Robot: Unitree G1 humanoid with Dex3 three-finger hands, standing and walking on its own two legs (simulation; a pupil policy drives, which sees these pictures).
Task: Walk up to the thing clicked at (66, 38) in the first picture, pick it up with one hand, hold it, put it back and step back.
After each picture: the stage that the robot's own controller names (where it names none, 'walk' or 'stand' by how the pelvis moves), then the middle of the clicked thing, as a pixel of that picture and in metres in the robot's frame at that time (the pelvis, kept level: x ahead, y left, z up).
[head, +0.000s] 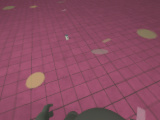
stand; (66, 37) +1.80 +0.63 -0.72
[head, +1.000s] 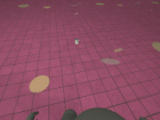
walk; (76, 41) +1.71 +0.30 -0.70
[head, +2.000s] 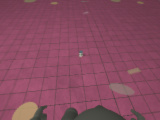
walk; (81, 53) +1.16 +0.15 -0.71
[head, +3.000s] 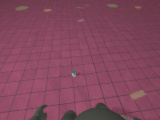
walk; (74, 73) +0.73 +0.22 -0.71
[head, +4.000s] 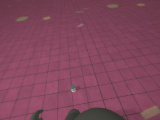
walk; (73, 88) +0.50 +0.26 -0.70
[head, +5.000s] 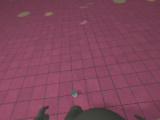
stand; (74, 93) +0.37 +0.25 -0.70
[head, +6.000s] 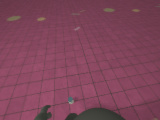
stand; (70, 100) +0.33 +0.23 -0.72
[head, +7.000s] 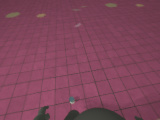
stand; (71, 100) +0.30 +0.22 -0.70
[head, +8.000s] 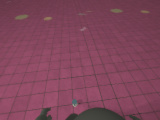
stand; (74, 102) +0.31 +0.18 -0.72
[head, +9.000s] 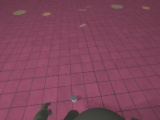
stand; (73, 98) +0.33 +0.19 -0.72
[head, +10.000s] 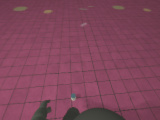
stand; (73, 96) +0.34 +0.17 -0.71
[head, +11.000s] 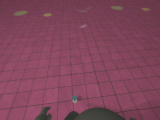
stand; (74, 98) +0.33 +0.17 -0.72
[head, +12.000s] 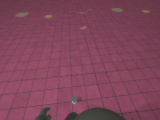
stand; (74, 100) +0.33 +0.18 -0.73
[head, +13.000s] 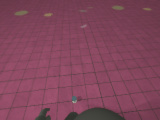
stand; (74, 99) +0.33 +0.18 -0.73
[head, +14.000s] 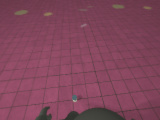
go down; (74, 98) +0.33 +0.18 -0.72
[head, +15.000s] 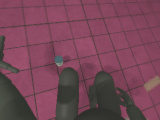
go down; (59, 60) +0.40 +0.24 -0.29
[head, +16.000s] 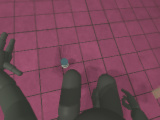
approach; (64, 63) +0.40 +0.23 -0.30
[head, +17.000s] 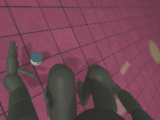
close in; (36, 59) +0.38 +0.27 -0.22
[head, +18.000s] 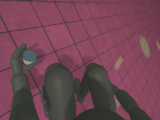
close; (29, 58) +0.38 +0.28 -0.22
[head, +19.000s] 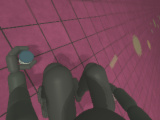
lift; (26, 58) +0.37 +0.28 -0.22
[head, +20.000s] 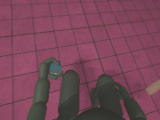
lift; (55, 69) +0.30 +0.25 -0.07
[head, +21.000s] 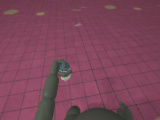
hold; (65, 71) +0.33 +0.18 +0.05
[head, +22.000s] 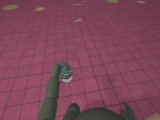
hold; (66, 73) +0.33 +0.17 +0.00
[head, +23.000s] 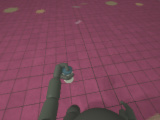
hold; (68, 74) +0.32 +0.16 +0.00
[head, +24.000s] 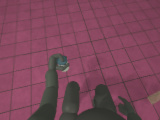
crouch; (63, 64) +0.38 +0.20 -0.07
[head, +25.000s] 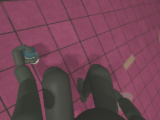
lower; (31, 56) +0.39 +0.28 -0.22
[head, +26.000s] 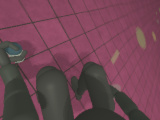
lower; (16, 53) +0.41 +0.31 -0.22
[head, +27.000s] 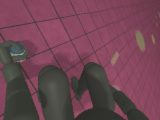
lower; (18, 52) +0.40 +0.31 -0.23
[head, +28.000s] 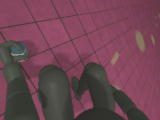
lower; (19, 52) +0.40 +0.31 -0.23
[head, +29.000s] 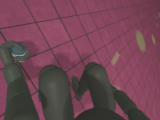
loosen; (20, 53) +0.40 +0.31 -0.22
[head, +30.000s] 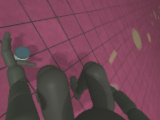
withdraw; (21, 55) +0.39 +0.28 -0.23
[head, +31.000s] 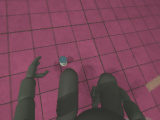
walk; (63, 61) +0.42 +0.24 -0.31
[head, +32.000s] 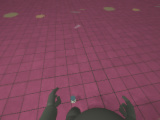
stand; (73, 99) +0.35 +0.17 -0.65
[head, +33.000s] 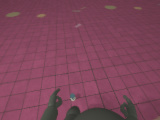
stand; (72, 97) +0.37 +0.19 -0.67
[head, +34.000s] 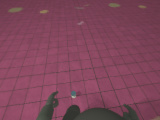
stand; (73, 94) +0.37 +0.18 -0.68
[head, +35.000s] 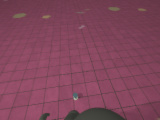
walk; (75, 96) +0.38 +0.18 -0.72
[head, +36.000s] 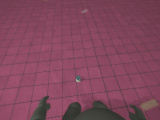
walk; (78, 78) +0.52 +0.14 -0.71
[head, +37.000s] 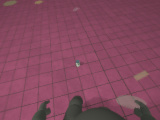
walk; (77, 63) +0.81 +0.21 -0.69
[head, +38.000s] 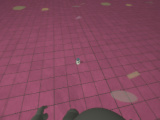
stand; (78, 61) +1.01 +0.21 -0.71
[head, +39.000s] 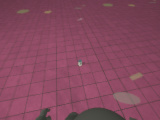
stand; (80, 62) +1.01 +0.19 -0.73
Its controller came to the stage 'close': yes
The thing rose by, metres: 0.71
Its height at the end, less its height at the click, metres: +0.00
